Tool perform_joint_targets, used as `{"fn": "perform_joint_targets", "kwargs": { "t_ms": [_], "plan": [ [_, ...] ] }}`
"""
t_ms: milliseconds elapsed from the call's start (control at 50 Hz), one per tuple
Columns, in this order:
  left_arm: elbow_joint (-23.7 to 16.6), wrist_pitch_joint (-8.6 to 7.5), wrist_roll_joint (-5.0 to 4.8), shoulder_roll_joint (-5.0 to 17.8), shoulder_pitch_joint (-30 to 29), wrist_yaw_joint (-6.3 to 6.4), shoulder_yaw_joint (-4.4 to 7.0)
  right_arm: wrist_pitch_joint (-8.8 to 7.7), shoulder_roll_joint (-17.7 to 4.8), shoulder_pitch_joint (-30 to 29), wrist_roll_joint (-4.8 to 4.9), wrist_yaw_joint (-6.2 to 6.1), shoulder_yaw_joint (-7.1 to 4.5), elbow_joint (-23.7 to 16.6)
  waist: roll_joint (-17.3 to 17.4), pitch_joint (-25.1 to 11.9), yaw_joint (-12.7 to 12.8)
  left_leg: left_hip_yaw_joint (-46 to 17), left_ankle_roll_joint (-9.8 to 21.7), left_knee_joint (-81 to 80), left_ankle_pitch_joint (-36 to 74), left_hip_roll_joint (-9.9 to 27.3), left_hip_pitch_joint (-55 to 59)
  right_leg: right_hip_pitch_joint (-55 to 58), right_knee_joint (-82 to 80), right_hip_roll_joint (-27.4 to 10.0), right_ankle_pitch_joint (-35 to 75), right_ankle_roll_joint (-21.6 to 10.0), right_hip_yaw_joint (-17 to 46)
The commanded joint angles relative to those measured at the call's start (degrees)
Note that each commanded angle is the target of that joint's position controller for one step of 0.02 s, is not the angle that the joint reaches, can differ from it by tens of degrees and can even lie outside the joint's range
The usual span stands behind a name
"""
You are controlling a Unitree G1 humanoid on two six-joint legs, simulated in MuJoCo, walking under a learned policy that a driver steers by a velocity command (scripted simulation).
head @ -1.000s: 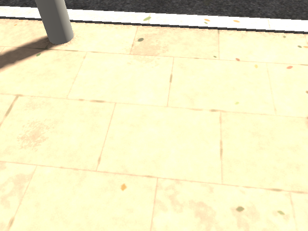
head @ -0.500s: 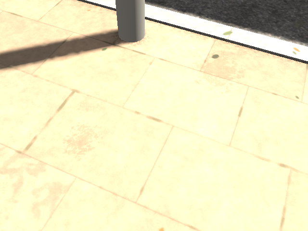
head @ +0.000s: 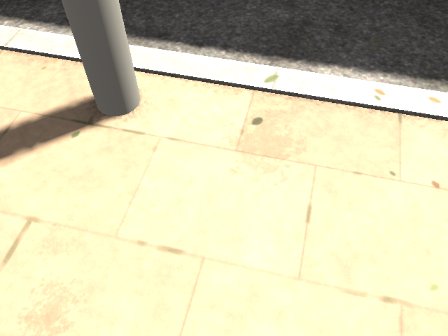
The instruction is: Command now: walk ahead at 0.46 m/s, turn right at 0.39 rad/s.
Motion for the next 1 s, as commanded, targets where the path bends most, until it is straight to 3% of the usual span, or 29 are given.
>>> {"fn": "perform_joint_targets", "kwargs": {
  "t_ms": [20,40,60,120,200,280,340,360,380,400,420,440,480,500,540,560,580,600,620,660,720,760,1000],
  "plan": [
    [-2.8,-0.15,0.66,8.0,6.5,0.97,2.26,-3.5,-7.6,-5.4,-0.3,0.01,-1.35,-7.4,0.1,-6.8,3.6,-3.8,0.3,5.4,5.9,4.6,-27.7,27.9,-16.6,-17.3,6.5,-11.7,28.1],
    [-3.7,-0.17,1.59,6.6,4.5,1.27,1.66,-2.91,-7.9,-4.4,-0.8,-0.18,-1.68,-7.3,-1.2,-6.2,1.5,-3.8,-0.3,3.9,6.6,5.7,-22.8,22.4,-16.8,-16.2,18.8,-11.5,24.1],
    [-4.0,-0.13,1.75,5.9,3.7,1.39,1.46,-2.15,-7.5,-2.9,-1.02,-0.33,-1.75,-7.1,-2.0,-6.1,0.2,-3.4,-1.2,2.3,6.0,5.9,-20.3,19.4,-16.8,-15.4,27.8,-11.7,21.1],
    [-2.8,-0.36,1.5,7.3,3.8,2.1,1.72,-0.18,-4.5,-1.1,-1.27,-1.05,-0.97,-6.4,-2.7,-6.4,-1.1,-1.1,-3.5,-6.0,9.9,5.2,-17.5,14.1,-17.0,-13.4,42.3,-11.0,12.9],
    [-1.1,0.86,0.74,7.3,4.9,3.14,1.6,0.24,-2.8,-6.4,-1.07,-0.93,-0.27,-6.7,-4.3,-7.7,1.4,0.1,-3.7,-21.5,26.0,3.2,-13.0,13.7,-16.2,-9.6,38.7,-6.9,7.0],
    [0.7,2.01,1.01,6.9,6.5,3.52,1.14,-0.36,-3.8,-10.8,-0.89,0.16,-0.64,-7.6,-4.9,-7.0,3.4,-1.1,-2.4,-30.1,29.5,2.2,-11.9,18.6,-13.8,-12.0,31.0,-6.1,10.1],
    [1.4,2.46,0.85,6.1,4.9,3.53,0.76,-1.03,-5.0,-8.9,-1.76,0.59,-1.32,-7.0,-4.6,-6.5,1.3,-0.9,0.5,-37.3,28.1,1.5,-8.3,20.8,-7.5,-12.6,28.4,-4.7,12.9],
    [1.6,2.39,0.92,5.5,5.3,3.51,0.5,-1.35,-5.6,-6.8,-2.25,0.45,-1.53,-6.2,-3.5,-7.2,0.3,-1.4,1.9,-41.3,38.1,2.3,-2.8,19.7,-4.3,-10.4,25.9,-2.8,12.3],
    [1.2,1.83,2.13,4.1,7.8,3.4,0.08,-1.55,-8.5,-5.8,-3.0,0.0,-1.96,-6.5,0.9,-10.6,2.0,-6.7,4.7,-38.2,59.1,8.2,6.5,15.5,0.7,-6.4,17.8,-0.3,10.9],
    [2.6,1.36,2.31,1.9,14.7,3.35,-0.66,-0.89,-8.1,-5.0,-3.3,-0.35,-1.71,-6.6,8.4,-16.3,3.9,-13.9,12.6,-34.4,70.7,16.0,18.3,7.4,7.6,-2.9,0.4,3.2,9.3],
    [3.4,1.77,1.97,2.8,13.9,3.36,-0.82,0.25,-2.7,-3.3,-2.28,-0.53,-0.62,-5.9,11.5,-19.6,1.4,-19.0,16.7,-35.9,66.9,19.7,19.3,5.9,12.2,-2.5,-17.3,5.7,7.2],
    [2.4,2.78,1.39,4.4,10.6,3.32,-0.33,0.99,-0.8,-3.3,-1.5,-0.25,0.34,-5.1,10.7,-17.1,0.7,-21.7,16.8,-38.7,56.4,20.2,16.0,3.9,14.3,-3.5,-27.2,6.8,7.1],
    [2.1,5.48,1.05,4.5,7.1,3.82,0.1,2.01,-3.4,-6.5,-1.55,0.22,-0.02,-5.0,7.1,-11.4,0.8,-21.6,13.8,-43.6,34.4,18.4,7.8,3.4,15.0,-5.1,-26.5,7.9,6.6],
    [2.5,6.48,1.21,4.4,7.3,4.07,0.27,2.27,-5.0,-9.6,-1.67,0.13,-0.45,-5.4,7.5,-9.5,2.0,-19.6,11.8,-45.5,26.5,16.8,2.9,5.9,12.0,-6.1,-22.5,8.0,6.4],
    [4.8,6.87,1.54,1.9,10.2,4.2,-0.19,3.28,-4.8,-15.1,-1.51,-0.14,-0.48,-6.0,8.3,-7.2,4.8,-11.9,7.7,-46.5,15.7,10.9,-5.8,15.5,-1.1,-5.2,-9.2,7.2,3.4],
    [5.9,6.76,2.03,1.7,11.0,4.02,-0.14,3.53,-4.2,-13.7,-1.31,-0.26,-0.45,-5.3,8.1,-7.2,4.7,-9.0,6.0,-46.2,10.6,8.6,-7.2,18.7,-4.5,-3.9,-3.5,6.6,1.9],
    [5.8,6.72,2.83,2.8,10.3,3.91,0.04,3.44,-3.3,-11.5,-1.25,-0.29,-0.22,-4.2,6.5,-6.7,3.7,-7.2,3.8,-45.8,4.6,7.0,-8.1,19.4,-5.3,-5.0,-1.7,5.7,3.0],
    [4.7,6.68,2.95,4.2,8.7,4.11,0.12,3.31,-2.9,-10.4,-1.53,-0.25,-0.03,-3.6,4.5,-4.9,2.4,-6.1,2.0,-44.8,-0.4,5.6,-8.4,16.9,-8.1,-7.8,-5.5,4.1,5.9],
    [5.5,6.41,2.33,5.8,7.8,4.16,0.56,3.21,-2.6,-10.5,-1.43,-0.22,-0.17,-3.9,-1.6,-2.0,0.5,-2.9,0.6,-43.2,2.4,2.9,-3.7,8.2,-8.8,-7.6,-16.1,2.2,6.6],
    [5.4,4.92,2.34,2.9,5.0,4.34,-0.22,2.71,-2.0,-11.4,-1.54,-0.54,-0.12,-3.3,-2.7,-1.9,0.2,-2.6,1.0,-38.8,11.5,2.9,2.2,4.5,-11.0,-7.6,-15.9,3.0,6.6],
    [6.6,3.14,2.01,3.2,5.9,4.38,-0.09,2.58,-1.8,-10.1,-1.03,-0.96,-0.34,-1.6,-1.9,-4.2,0.5,-2.4,2.6,-35.8,24.4,3.1,4.0,8.1,-9.1,-7.1,-5.5,4.4,5.7],
    [7.6,2.97,1.68,3.2,7.2,4.38,-0.12,2.74,-1.6,-9.8,-0.81,-0.88,-0.42,-0.7,-1.5,-4.9,0.8,-2.1,2.7,-34.9,28.4,3.0,4.9,9.5,-8.3,-6.9,-2.1,4.4,5.4],
    [11.6,3.5,1.41,2.2,8.3,4.66,-0.53,4.37,-2.4,-10.2,-0.5,-1.5,-1.02,5.9,-0.2,-3.1,1.1,-1.9,1.9,-35.0,30.6,2.7,6.2,11.7,-9.0,-6.2,2.1,4.2,4.3]
  ]
}}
